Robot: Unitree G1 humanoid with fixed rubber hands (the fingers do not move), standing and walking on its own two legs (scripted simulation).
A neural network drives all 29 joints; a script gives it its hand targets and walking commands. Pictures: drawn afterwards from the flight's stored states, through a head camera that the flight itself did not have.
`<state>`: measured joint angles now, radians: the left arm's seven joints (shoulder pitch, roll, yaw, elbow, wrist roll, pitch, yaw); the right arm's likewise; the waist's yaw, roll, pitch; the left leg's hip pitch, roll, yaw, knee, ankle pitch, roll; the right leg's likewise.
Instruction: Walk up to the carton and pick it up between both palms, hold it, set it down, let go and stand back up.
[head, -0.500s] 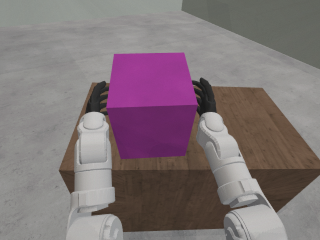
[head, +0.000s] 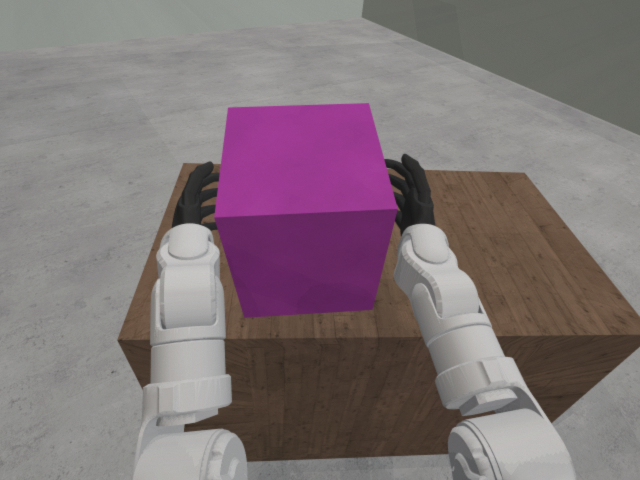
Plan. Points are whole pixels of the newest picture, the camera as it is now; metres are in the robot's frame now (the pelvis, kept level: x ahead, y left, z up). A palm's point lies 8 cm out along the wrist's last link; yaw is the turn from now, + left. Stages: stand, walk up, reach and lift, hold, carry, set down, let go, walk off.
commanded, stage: hold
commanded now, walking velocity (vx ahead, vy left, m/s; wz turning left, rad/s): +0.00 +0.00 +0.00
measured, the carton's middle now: (304, 214) +0.40 +0.01 +0.15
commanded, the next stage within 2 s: set down in 0.66 s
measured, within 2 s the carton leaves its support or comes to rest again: neither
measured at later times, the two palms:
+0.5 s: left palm (191, 230) +0.35 +0.15 +0.17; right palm (413, 224) +0.36 -0.12 +0.17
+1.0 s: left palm (188, 224) +0.36 +0.15 +0.17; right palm (409, 214) +0.37 -0.11 +0.18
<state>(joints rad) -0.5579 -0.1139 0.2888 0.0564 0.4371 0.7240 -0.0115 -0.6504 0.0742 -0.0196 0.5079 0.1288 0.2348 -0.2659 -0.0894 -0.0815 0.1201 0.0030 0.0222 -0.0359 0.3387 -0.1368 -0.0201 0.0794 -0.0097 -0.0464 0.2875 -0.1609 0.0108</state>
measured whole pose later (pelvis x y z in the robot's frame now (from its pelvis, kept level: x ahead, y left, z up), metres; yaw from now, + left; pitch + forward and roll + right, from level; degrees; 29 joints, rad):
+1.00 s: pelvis +0.00 +0.00 +0.00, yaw +0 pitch -11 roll +0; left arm -0.58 -0.13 0.32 0.11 0.44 0.64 -0.03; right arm -0.66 0.10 -0.08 0.55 0.05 0.13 -0.24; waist -0.06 -0.07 0.11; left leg 0.00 0.02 -0.02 0.32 -0.13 -0.01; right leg 0.06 -0.02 -0.05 0.29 -0.16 0.01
